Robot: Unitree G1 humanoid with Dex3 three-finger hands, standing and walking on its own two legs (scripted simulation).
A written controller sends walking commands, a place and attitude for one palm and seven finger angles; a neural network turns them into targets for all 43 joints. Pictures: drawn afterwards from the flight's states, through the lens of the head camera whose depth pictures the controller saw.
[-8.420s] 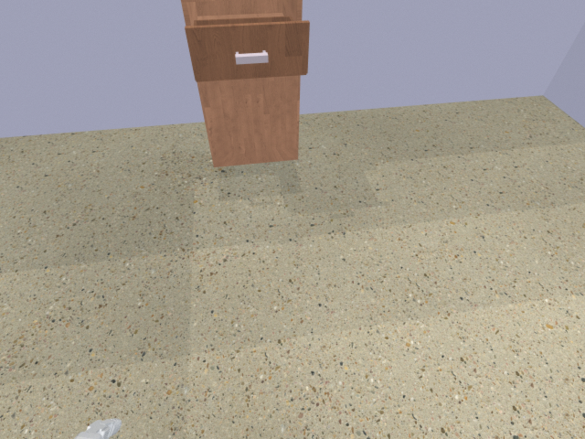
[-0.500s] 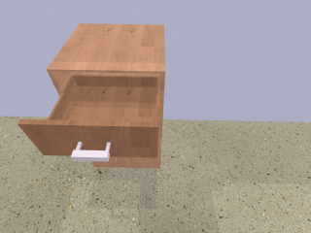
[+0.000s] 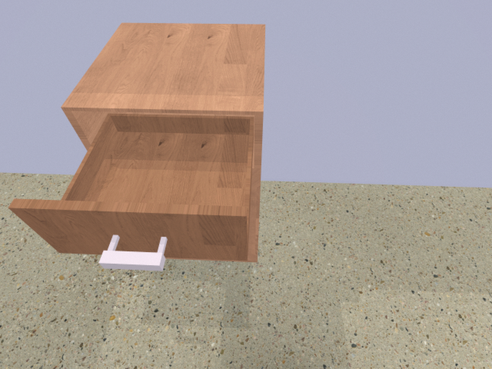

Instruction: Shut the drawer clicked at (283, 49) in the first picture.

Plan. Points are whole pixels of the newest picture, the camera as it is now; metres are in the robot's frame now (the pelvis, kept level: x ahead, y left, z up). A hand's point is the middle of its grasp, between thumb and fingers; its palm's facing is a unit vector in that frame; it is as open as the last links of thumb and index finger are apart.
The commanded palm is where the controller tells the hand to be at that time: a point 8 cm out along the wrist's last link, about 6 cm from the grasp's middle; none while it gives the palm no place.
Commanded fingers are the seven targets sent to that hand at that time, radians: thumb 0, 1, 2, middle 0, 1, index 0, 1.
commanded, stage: come to a stop and stand still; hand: left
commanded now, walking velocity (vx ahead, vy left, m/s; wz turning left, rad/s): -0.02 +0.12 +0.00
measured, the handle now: (136, 250) +0.32 +0.24 -0.05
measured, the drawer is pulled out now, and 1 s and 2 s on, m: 0.28 0.28 0.28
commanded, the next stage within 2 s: look again from close up in 0.66 s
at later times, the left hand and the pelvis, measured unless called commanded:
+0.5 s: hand out of the picture -0.03 +0.20 -0.17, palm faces +0.06 -0.98 -0.21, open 7.4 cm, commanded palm none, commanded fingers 0.00 0.90 0.90 -0.20 -0.30 -0.20 -0.30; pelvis -0.05 +0.01 +0.01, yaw +0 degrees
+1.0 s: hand out of the picture -0.06 +0.14 -0.18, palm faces +0.02 -0.98 -0.18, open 7.3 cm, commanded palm none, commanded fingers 0.00 0.90 0.90 -0.20 -0.30 -0.20 -0.30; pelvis -0.06 -0.02 +0.00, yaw +0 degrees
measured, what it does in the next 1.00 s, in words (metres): steps on the spot: left foot, then right foot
